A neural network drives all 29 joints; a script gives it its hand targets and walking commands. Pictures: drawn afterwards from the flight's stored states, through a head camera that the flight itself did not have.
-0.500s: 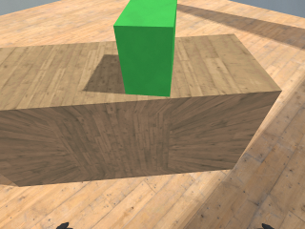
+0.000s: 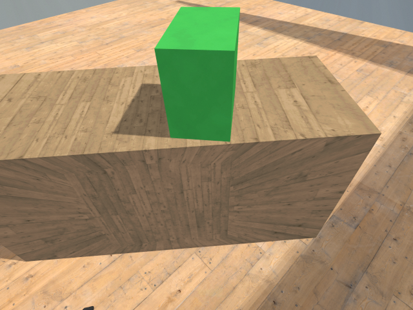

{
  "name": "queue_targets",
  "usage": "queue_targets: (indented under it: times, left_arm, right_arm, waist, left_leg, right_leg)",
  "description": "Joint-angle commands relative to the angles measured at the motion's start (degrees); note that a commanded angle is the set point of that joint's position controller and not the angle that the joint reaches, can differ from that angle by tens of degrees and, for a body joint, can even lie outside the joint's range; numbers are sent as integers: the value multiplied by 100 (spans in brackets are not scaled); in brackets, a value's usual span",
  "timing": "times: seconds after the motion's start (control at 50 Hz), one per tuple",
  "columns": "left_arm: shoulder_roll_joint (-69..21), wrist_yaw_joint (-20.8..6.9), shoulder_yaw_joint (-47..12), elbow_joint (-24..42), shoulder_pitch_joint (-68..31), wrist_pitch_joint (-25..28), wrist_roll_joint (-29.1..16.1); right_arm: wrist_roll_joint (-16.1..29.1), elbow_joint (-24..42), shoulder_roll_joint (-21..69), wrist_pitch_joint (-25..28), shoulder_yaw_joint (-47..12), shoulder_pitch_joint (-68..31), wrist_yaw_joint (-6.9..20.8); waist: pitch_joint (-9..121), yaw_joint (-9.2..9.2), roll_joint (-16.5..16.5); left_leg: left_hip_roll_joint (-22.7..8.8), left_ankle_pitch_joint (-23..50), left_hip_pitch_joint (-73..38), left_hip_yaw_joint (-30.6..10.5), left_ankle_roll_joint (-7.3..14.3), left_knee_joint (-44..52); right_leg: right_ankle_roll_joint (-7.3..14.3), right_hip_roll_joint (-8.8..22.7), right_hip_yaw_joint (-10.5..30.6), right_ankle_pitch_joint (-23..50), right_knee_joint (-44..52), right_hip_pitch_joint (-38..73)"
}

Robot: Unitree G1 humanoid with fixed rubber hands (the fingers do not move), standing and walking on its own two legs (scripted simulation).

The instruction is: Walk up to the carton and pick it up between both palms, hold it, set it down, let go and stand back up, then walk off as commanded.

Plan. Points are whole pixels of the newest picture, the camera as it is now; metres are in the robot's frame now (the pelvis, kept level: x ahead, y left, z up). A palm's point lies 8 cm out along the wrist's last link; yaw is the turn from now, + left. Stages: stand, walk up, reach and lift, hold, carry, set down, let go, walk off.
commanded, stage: stand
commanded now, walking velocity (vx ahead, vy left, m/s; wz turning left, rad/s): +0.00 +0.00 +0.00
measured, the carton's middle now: (205, 73) +0.78 +0.05 +0.09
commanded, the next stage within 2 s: none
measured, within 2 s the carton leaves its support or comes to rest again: neither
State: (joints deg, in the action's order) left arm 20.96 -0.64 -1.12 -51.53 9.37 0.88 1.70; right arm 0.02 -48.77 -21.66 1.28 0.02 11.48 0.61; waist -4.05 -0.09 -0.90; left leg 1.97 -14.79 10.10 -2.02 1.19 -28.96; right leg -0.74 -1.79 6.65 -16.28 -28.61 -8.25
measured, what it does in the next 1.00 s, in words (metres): stands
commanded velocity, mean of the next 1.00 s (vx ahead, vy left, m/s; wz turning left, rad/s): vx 0.00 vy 0.00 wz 0.00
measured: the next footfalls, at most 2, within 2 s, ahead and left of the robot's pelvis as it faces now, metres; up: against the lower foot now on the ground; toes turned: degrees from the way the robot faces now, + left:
none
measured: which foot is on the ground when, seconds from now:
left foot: down 0.00-1.00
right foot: down 0.00-1.00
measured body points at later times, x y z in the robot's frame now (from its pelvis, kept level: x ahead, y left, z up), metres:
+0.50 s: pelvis +0.00 +0.00 +0.00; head -0.01 +0.00 +0.45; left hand +0.10 +0.30 -0.11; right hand +0.10 -0.30 -0.11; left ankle +0.01 +0.11 -0.74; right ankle +0.00 -0.13 -0.74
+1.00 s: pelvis +0.00 +0.00 +0.01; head -0.01 +0.00 +0.45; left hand +0.09 +0.30 -0.11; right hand +0.09 -0.30 -0.11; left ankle +0.01 +0.11 -0.74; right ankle +0.00 -0.13 -0.74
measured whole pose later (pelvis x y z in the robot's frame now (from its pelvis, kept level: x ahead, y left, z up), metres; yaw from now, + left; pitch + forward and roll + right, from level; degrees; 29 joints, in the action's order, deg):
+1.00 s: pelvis +0.00 +0.00 +0.01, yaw +0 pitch -4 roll +0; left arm 21.0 -0.6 -1.3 -54.7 9.4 0.9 1.7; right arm 0.1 -51.8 -21.7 1.1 0.0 11.5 0.8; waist -3.7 -0.1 -0.9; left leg 2.0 -12.3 8.8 -2.0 1.3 -25.1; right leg -1.0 -1.5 6.7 -13.7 -24.4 -6.7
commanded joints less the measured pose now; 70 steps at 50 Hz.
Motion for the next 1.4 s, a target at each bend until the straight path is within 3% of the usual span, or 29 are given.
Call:
queue_targets:
  times: [0.0,0.02,0.06,0.14,0.2,0.24,0.3,0.34,0.4,0.42,0.46,0.6,0.62,0.66,0.72,0.76,0.8,0.9,0.92,0.96,1.0,1.04,1.06,1.08,1.1,1.16,1.24,1.28,1.38]
  left_arm:
    - [1185,73,345,-23,-328,177,-227]
    - [1089,75,304,-46,-419,170,-239]
    - [1222,103,361,-67,-465,164,-218]
    - [1093,97,328,-104,-420,180,-238]
    - [1212,105,341,-186,-274,149,-228]
    - [1130,72,316,-184,-249,162,-238]
    - [1194,103,343,-182,-311,166,-212]
    - [1263,118,319,-205,-320,161,-228]
    - [1120,96,307,-199,-247,151,-256]
    - [1149,110,296,-198,-450,145,-236]
    - [1193,124,329,-230,-395,155,-203]
    - [1220,70,336,-263,-241,114,-211]
    - [1234,96,339,-232,-404,124,-157]
    - [1089,70,287,-251,-209,135,-240]
    - [1141,55,303,-240,-409,159,-199]
    - [1173,66,316,-272,-246,163,-214]
    - [1236,90,331,-252,-459,150,-172]
    - [1106,72,274,-277,-234,164,-230]
    - [1147,98,285,-318,-255,154,-218]
    - [1212,101,296,-316,-287,120,-204]
    - [1207,110,306,-242,-316,105,-205]
    - [1095,97,277,-295,-271,81,-210]
    - [1148,116,309,-246,-289,105,-194]
    - [1118,115,288,-258,-256,101,-246]
    - [1121,111,270,-358,-179,102,-208]
    - [1144,82,317,-305,-235,108,-206]
    - [1167,93,314,-317,-305,117,-179]
    - [1160,95,301,-264,-331,129,-195]
    - [1087,110,286,-239,-334,114,-187]
  right_arm:
    - [23,-170,-1105,180,239,-541,-65]
    - [16,-136,-1122,181,225,-692,-43]
    - [60,-190,-1003,189,212,-593,-55]
    - [26,-248,-1155,188,242,-539,-79]
    - [27,-227,-986,199,189,-600,-73]
    - [23,-209,-1027,192,205,-681,-42]
    - [-13,-269,-1083,171,217,-621,-61]
    - [42,-297,-1011,142,218,-549,-52]
    - [31,-299,-1042,182,196,-467,-83]
    - [10,-325,-1081,165,197,-644,-96]
    - [-7,-325,-1134,163,232,-553,-86]
    - [10,-363,-1086,142,225,-498,-72]
    - [3,-325,-949,122,198,-643,-66]
    - [0,-308,-1107,147,255,-605,-56]
    - [15,-370,-1027,139,217,-455,-37]
    - [-14,-379,-1063,140,201,-552,-27]
    - [3,-393,-1084,150,217,-504,-61]
    - [-11,-408,-1089,148,205,-573,-35]
    - [16,-405,-1041,144,170,-547,-38]
    - [0,-448,-1049,146,184,-665,-54]
    - [5,-462,-1002,148,191,-466,-60]
    - [9,-438,-1167,132,224,-511,-87]
    - [30,-441,-1109,136,231,-542,-81]
    - [12,-444,-1256,126,244,-541,-79]
    - [46,-426,-1146,148,205,-451,-58]
    - [15,-380,-1090,186,202,-650,-60]
    - [21,-384,-1002,159,174,-470,-51]
    - [49,-474,-975,147,152,-369,-69]
    - [4,-401,-992,133,185,-521,-59]
  waist:
    - [923,-57,140]
    - [829,-105,-51]
    - [905,-22,214]
    - [914,-1,4]
    - [950,-43,163]
    - [1039,-112,-126]
    - [992,-79,223]
    - [937,11,131]
    - [883,-65,33]
    - [795,-113,195]
    - [889,-46,132]
    - [595,-49,34]
    - [512,-53,209]
    - [562,-97,20]
    - [611,14,138]
    - [691,-52,114]
    - [749,60,65]
    - [867,-113,88]
    - [702,-9,61]
    - [867,-151,208]
    - [853,-44,201]
    - [745,-28,-91]
    - [757,-55,220]
    - [735,-126,6]
    - [741,-16,45]
    - [938,-125,-12]
    - [746,22,140]
    - [650,69,-16]
    - [842,-35,133]
  left_leg:
    - [-848,1242,-358,-740,204,943]
    - [-856,1322,-275,-669,202,942]
    - [-822,1368,-407,-674,159,939]
    - [-863,1495,-489,-697,185,940]
    - [-906,1380,-366,-803,219,1019]
    - [-840,1386,-379,-655,195,969]
    - [-867,1457,-458,-667,200,951]
    - [-830,1527,-601,-652,178,1023]
    - [-806,1471,-398,-664,182,1062]
    - [-826,1408,-369,-634,170,1055]
    - [-859,1425,-419,-699,188,1084]
    - [-853,424,-187,-763,157,1280]
    - [-825,640,-233,-702,121,1295]
    - [-837,534,-88,-765,169,1237]
    - [-854,690,-211,-798,183,1301]
    - [-852,680,-234,-754,140,1258]
    - [-820,1159,-308,-713,122,1141]
    - [-862,1340,-429,-755,164,1101]
    - [-836,1173,-301,-721,131,1225]
    - [-827,1391,-465,-651,160,1073]
    - [-862,1354,-402,-712,191,1137]
    - [-826,1321,-446,-629,103,1134]
    - [-845,1330,-464,-652,115,1165]
    - [-865,1336,-373,-629,132,1157]
    - [-857,1163,-443,-690,86,1152]
    - [-855,1203,-469,-691,126,1154]
    - [-885,1184,-342,-767,149,1216]
    - [-859,1179,-355,-653,108,1122]
    - [-847,1411,-453,-676,125,1094]
  right_leg:
    - [302,639,273,1249,599,81]
    - [298,664,257,1246,602,95]
    - [297,655,262,1308,696,18]
    - [281,688,224,1580,630,71]
    - [256,654,112,1300,675,242]
    - [295,688,268,1385,734,257]
    - [265,679,245,1462,762,187]
    - [265,720,258,1562,752,112]
    - [272,738,288,1519,797,250]
    - [255,713,229,1505,744,142]
    - [248,680,207,1430,774,166]
    - [243,687,285,829,966,27]
    - [230,669,210,809,936,-85]
    - [230,655,218,839,993,68]
    - [234,679,225,936,889,21]
    - [202,642,213,944,944,106]
    - [201,673,272,1185,942,78]
    - [235,702,272,1185,920,163]
    - [240,713,238,1252,952,203]
    - [250,728,225,1499,907,279]
    - [243,676,218,1460,841,228]
    - [191,707,223,1331,924,195]
    - [237,694,237,1337,954,152]
    - [218,711,267,1337,924,179]
    - [251,694,247,1221,933,74]
    - [233,680,201,1235,898,218]
    - [241,709,213,1293,912,206]
    - [227,739,281,1354,986,54]
    - [234,724,168,1437,890,227]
